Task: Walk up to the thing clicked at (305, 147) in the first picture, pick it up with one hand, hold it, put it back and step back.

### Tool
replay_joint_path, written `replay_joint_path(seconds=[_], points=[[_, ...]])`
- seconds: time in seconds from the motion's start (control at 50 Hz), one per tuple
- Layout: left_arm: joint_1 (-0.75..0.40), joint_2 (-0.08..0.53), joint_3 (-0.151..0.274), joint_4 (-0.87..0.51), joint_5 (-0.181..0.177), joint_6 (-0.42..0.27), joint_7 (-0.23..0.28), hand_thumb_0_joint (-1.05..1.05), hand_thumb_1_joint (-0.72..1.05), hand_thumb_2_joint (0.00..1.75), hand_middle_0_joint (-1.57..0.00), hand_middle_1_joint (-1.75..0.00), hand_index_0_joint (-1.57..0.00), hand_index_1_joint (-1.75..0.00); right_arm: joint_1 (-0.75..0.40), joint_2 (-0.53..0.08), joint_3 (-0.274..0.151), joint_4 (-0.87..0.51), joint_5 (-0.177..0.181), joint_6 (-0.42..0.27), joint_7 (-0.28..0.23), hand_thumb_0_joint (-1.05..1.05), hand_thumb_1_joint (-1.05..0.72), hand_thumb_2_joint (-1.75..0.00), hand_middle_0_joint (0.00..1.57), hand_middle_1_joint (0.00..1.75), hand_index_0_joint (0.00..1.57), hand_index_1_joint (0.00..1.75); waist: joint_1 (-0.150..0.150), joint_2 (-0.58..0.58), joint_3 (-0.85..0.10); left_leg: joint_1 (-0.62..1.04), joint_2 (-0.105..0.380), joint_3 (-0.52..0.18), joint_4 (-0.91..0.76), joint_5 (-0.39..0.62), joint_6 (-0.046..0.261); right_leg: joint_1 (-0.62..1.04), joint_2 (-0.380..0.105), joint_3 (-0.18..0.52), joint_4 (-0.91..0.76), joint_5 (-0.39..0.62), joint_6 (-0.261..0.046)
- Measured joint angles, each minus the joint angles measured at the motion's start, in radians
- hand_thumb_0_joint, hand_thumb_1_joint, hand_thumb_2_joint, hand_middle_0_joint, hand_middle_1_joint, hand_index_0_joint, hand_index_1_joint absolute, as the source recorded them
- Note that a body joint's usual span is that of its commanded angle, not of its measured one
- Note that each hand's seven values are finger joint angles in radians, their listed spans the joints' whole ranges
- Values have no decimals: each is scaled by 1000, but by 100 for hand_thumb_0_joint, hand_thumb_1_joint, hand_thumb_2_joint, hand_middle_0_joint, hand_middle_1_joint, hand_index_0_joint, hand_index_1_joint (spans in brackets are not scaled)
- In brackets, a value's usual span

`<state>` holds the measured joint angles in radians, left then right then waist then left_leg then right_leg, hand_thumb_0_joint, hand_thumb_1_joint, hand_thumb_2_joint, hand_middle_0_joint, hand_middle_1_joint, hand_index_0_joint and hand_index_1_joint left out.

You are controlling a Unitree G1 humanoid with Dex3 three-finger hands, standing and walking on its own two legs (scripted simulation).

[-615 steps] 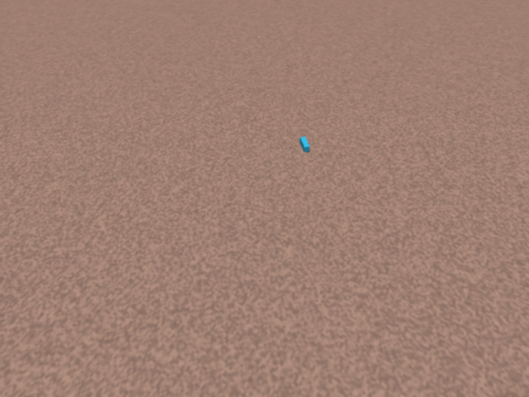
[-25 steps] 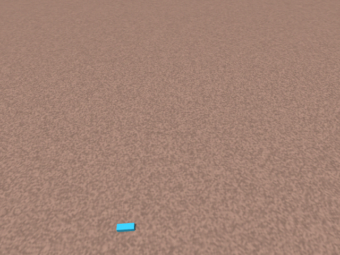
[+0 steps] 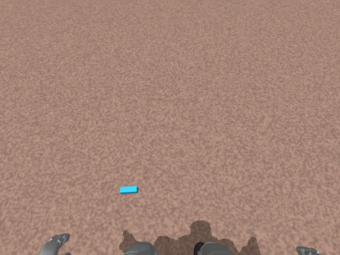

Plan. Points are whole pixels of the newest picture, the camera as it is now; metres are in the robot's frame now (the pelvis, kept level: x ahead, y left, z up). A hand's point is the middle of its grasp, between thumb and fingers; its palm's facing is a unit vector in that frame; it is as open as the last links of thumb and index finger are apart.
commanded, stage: walk up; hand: left
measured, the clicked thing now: (128, 190) +0.47 +0.26 -0.75
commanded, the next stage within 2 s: none
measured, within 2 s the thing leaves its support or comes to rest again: neither
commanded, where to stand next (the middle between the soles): +0.09 +0.01 m, yaw +1 degrees
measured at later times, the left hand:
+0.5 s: hand out of the picture +0.00 +0.30 -0.17, palm faces -0.10 -0.92 -0.38, open 7.4 cm
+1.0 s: hand out of the picture -0.13 +0.27 -0.16, palm faces +0.01 -0.95 -0.32, open 7.4 cm
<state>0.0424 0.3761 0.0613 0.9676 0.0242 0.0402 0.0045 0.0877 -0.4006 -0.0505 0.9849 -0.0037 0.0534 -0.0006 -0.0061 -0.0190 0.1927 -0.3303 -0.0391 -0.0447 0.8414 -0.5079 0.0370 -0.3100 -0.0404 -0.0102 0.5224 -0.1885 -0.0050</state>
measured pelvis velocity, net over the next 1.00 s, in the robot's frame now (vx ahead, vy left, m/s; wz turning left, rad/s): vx -0.26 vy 0.01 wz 0.03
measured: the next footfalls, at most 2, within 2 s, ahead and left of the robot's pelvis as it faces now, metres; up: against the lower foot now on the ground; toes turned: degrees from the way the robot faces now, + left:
left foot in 0.08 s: -0.01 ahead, +0.14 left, +0.00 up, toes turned -1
right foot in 0.54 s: -0.11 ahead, -0.10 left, +0.00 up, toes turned -2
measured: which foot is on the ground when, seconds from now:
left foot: up 0.00-0.06, down 0.08-0.58, up 0.60-0.90, down 0.92-1.00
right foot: down 0.00-0.10, up 0.12-0.52, down 0.54-0.94, up 0.96-1.00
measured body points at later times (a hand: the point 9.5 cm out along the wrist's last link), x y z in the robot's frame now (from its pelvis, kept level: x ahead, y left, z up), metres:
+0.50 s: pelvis -0.11 +0.04 -0.01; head -0.03 +0.05 +0.43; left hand +0.01 +0.35 -0.14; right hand -0.02 -0.28 -0.12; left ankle -0.05 +0.14 -0.73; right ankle -0.15 -0.09 -0.71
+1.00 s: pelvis -0.26 +0.01 -0.01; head -0.21 +0.04 +0.43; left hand -0.13 +0.32 -0.14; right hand -0.19 -0.30 -0.12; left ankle -0.27 +0.12 -0.73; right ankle -0.18 -0.10 -0.71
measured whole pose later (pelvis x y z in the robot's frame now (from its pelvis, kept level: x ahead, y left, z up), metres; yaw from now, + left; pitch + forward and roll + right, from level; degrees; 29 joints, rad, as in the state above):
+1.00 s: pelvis -0.26 +0.01 -0.01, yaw +2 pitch -3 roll +1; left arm 0.13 0.38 0.09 0.77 0.03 0.09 -0.01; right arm 0.22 -0.34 -0.03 0.90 -0.05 0.01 -0.03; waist 0.00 -0.09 0.17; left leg -0.22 -0.04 -0.01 0.63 -0.36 0.03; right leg -0.45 0.02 0.04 0.86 -0.46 -0.02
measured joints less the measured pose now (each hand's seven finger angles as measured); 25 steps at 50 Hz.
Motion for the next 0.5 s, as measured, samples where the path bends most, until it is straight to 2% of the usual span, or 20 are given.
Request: replay_joint_path(seconds=[0.04,0.08,0.1,0.12,0.16,0.2,0.24,0.28,0.32,0.4,0.5], points=[[-13,6,1,-23,7,6,2,1,90,90,-20,-31,-20,-30,19,-5,-6,-18,0,-2,1,0,-91,-90,21,30,20,30,-9,-10,-1,16,8,-4,-19,11,0,-41,-14,0,35,-3,15],[-27,12,-2,-49,4,13,2,1,90,90,-20,-31,-20,-30,41,-13,-11,-28,-8,-9,-1,0,-91,-90,21,30,20,30,-19,-13,-3,66,27,-2,-145,111,-6,-88,-25,-2,90,-15,35],[-39,19,-2,-60,-1,18,1,1,90,90,-20,-31,-20,-30,46,-8,-15,-26,-16,-14,-5,0,-91,-90,21,30,20,30,-21,-28,7,82,19,5,-183,115,-25,-110,-39,6,127,-26,36],[-53,27,1,-69,-6,25,3,1,90,90,-20,-30,-20,-30,48,6,-17,-22,-24,-16,-9,0,-91,-90,21,30,20,30,-14,-55,26,84,1,20,-179,115,-25,-128,-40,42,175,-64,19],[-54,30,8,-82,-8,34,12,1,90,90,-20,-30,-20,-30,61,30,-9,-22,-34,-15,-6,0,-91,-90,21,30,20,30,-9,-71,41,81,1,31,-174,124,-15,-158,32,120,315,-247,1],[-43,25,6,-79,-5,43,17,1,91,90,-20,-30,-20,-30,83,49,0,-24,-35,-13,-5,0,-91,-90,21,30,20,30,-28,-54,29,76,19,10,-200,151,-9,-176,116,149,472,-345,-5],[-25,22,5,-80,-11,47,15,1,91,90,-20,-30,-20,-30,96,63,6,-27,-40,-11,-13,0,-91,-90,21,30,21,30,-26,-48,13,77,29,12,-250,188,-5,-185,163,163,593,-337,-8],[1,20,6,-88,-13,45,11,1,91,90,-20,-30,-20,-30,96,67,9,-36,-36,-13,-21,1,-90,-90,21,30,21,30,-17,-44,6,73,35,26,-279,214,-2,-176,177,165,657,-316,-2],[25,19,9,-93,-8,45,9,1,90,90,-20,-30,-20,-30,87,68,7,-51,-30,-19,-30,1,-90,-90,21,30,21,30,-12,-38,9,67,40,37,-288,229,-1,-141,171,162,651,-304,13],[63,26,19,-98,-2,50,7,1,90,90,-20,-30,-20,-30,57,69,8,-93,-21,-29,-40,1,-90,-90,21,30,21,30,-4,-37,20,42,44,66,-272,244,0,-64,137,158,527,-312,34],[81,29,27,-102,3,46,-3,1,90,90,-20,-30,-20,-30,20,52,10,-137,-24,-31,-38,0,-90,-90,21,30,21,30,5,-23,32,-9,63,93,-215,253,-14,19,81,102,295,-300,23]])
